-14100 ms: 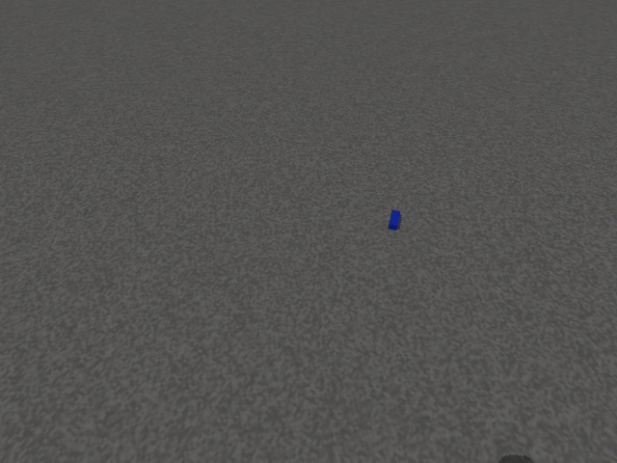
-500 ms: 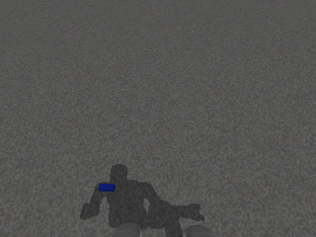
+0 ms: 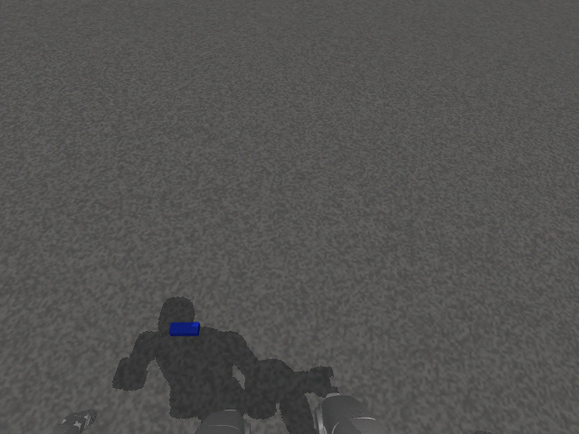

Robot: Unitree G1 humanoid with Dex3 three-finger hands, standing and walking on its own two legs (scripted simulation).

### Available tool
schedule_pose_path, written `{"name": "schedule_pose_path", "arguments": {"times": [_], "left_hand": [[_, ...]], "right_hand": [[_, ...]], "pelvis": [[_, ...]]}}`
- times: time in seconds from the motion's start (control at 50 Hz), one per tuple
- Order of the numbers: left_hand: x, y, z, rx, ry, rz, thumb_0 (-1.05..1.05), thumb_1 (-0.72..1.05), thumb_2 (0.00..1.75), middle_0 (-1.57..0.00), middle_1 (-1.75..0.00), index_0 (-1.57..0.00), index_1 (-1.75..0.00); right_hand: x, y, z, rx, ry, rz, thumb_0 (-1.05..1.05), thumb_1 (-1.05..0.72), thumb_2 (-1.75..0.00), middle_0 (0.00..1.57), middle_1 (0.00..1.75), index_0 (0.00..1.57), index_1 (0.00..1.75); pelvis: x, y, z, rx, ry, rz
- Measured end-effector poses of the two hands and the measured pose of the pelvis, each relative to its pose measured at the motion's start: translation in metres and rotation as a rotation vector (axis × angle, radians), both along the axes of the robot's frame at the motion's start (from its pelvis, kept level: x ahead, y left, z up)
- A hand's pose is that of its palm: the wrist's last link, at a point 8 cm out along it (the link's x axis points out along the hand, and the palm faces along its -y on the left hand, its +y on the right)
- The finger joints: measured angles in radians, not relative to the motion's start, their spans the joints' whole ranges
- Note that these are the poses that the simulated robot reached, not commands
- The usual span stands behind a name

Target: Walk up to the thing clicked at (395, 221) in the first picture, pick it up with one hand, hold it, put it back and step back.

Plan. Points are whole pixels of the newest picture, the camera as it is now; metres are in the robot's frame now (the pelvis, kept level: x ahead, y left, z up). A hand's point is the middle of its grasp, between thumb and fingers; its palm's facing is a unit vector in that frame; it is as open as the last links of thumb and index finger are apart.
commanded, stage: walk up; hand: left
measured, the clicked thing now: (185, 329) +0.48 +0.33 -0.73
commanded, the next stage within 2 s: stand in 0.34 s
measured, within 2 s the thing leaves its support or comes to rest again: neither
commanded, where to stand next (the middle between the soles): +0.13 +0.00 m, yaw +2 degrees
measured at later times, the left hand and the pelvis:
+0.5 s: hand out of the picture +0.10 +0.19 -0.11, palm faces -0.05 -0.90 -0.44, open 7.4 cm; pelvis +0.03 -0.09 +0.02, yaw -2 degrees
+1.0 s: hand (198, 413) +0.16 +0.14 -0.12, palm faces -0.04 -0.95 -0.32, open 7.4 cm; pelvis +0.05 -0.10 +0.04, yaw -2 degrees
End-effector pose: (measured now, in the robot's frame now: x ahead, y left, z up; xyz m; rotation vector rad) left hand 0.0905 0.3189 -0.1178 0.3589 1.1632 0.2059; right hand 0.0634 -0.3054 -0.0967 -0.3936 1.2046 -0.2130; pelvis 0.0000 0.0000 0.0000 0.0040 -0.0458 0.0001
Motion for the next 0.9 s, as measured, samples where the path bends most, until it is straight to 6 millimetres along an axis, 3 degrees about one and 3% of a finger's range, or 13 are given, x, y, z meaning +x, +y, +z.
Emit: {"name": "schedule_pose_path", "arguments": {"times": [0.14,0.24,0.32,0.38,0.44,0.56,0.74,0.9], "left_hand": [[-0.025,-0.01,0.008,-0.03,0.101,-0.045,0.01,0.9,0.9,-0.2,-0.3,-0.2,-0.3],[-0.01,-0.025,0.029,-0.002,0.066,-0.072,0.01,0.9,0.9,-0.2,-0.3,-0.2,-0.3],[0.003,-0.042,0.041,0.056,-0.019,-0.082,0.01,0.9,0.9,-0.2,-0.3,-0.2,-0.3],[-0.003,-0.054,0.046,0.103,-0.039,-0.055,0.01,0.9,0.9,-0.2,-0.3,-0.2,-0.3],[-0.007,-0.07,0.05,0.096,-0.008,-0.025,0.01,0.9,0.9,-0.2,-0.3,-0.2,-0.3],[0.014,-0.101,0.043,0.028,-0.023,-0.027,0.01,0.9,0.9,-0.2,-0.3,-0.2,-0.3],[0.05,-0.146,0.031,-0.09,-0.063,-0.045,0.01,0.9,0.9,-0.2,-0.3,-0.2,-0.3],[0.063,-0.147,0.034,-0.096,-0.061,-0.044,0.01,0.9,0.9,-0.21,-0.3,-0.2,-0.31]], "right_hand": [[-0.037,-0.029,0.027,-0.033,-0.032,-0.064,0.0,-0.9,-0.9,0.21,0.3,0.21,0.3],[-0.066,-0.067,0.035,-0.05,0.024,-0.105,0.0,-0.9,-0.9,0.21,0.3,0.2,0.3],[-0.072,-0.102,0.017,-0.038,0.08,-0.112,0.0,-0.9,-0.9,0.21,0.3,0.2,0.3],[-0.054,-0.113,0.0,-0.027,0.087,-0.132,0.01,-0.91,-0.9,0.2,0.3,0.2,0.3],[-0.023,-0.109,-0.004,0.02,0.022,-0.117,0.01,-0.91,-0.9,0.2,0.3,0.2,0.3],[0.023,-0.093,-0.006,0.083,-0.056,-0.054,0.0,-0.91,-0.9,0.2,0.3,0.2,0.3],[0.06,-0.088,0.01,0.095,-0.089,-0.027,0.0,-0.91,-0.9,0.2,0.3,0.2,0.3],[0.074,-0.095,0.021,0.071,-0.097,-0.031,0.0,-0.91,-0.9,0.2,0.3,0.2,0.3]], "pelvis": [[0.004,-0.012,0.014,-0.009,0.005,-0.044],[0.008,-0.035,0.021,-0.016,-0.001,-0.041],[0.014,-0.061,0.012,-0.018,-0.015,-0.031],[0.018,-0.074,0.007,-0.019,-0.023,-0.026],[0.021,-0.081,0.013,0.001,-0.021,-0.032],[0.031,-0.092,0.017,0.007,-0.007,-0.022],[0.044,-0.101,0.027,0.005,-0.013,-0.024],[0.047,-0.102,0.033,-0.003,-0.016,-0.026]]}}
